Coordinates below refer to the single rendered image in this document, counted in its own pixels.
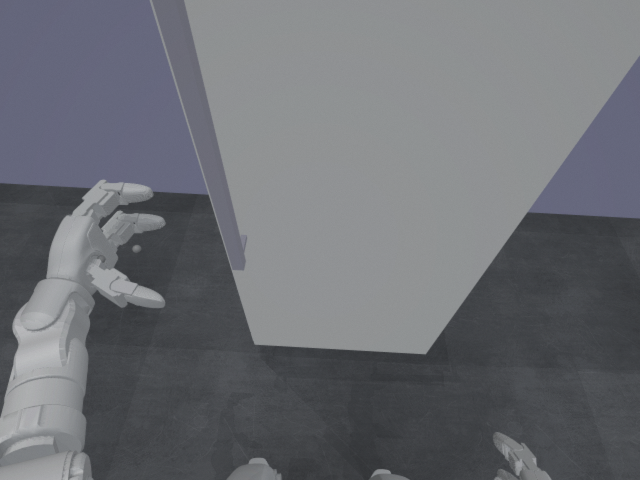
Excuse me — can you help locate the robot left upper arm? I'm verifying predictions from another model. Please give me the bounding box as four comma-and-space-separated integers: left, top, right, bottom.
0, 450, 94, 480

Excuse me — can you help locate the robot left forearm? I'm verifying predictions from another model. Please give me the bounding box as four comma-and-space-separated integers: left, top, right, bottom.
0, 278, 95, 467

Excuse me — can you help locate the left robot hand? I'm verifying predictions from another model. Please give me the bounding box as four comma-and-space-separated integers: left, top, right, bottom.
46, 180, 166, 308

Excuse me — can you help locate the fridge door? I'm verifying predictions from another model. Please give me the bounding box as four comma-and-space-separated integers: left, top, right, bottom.
151, 0, 640, 354

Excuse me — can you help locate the robot left shin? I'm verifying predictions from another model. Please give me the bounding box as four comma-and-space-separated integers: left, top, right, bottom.
248, 458, 269, 466

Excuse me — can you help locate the robot right shin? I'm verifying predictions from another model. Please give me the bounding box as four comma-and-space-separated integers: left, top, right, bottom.
370, 469, 391, 478

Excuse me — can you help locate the right robot hand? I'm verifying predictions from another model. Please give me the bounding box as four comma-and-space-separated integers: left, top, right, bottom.
493, 432, 551, 480

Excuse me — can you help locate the robot shin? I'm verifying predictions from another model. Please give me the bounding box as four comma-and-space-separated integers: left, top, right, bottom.
370, 469, 391, 478
248, 458, 269, 466

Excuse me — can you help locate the handle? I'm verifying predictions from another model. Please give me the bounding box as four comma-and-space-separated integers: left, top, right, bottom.
152, 0, 247, 271

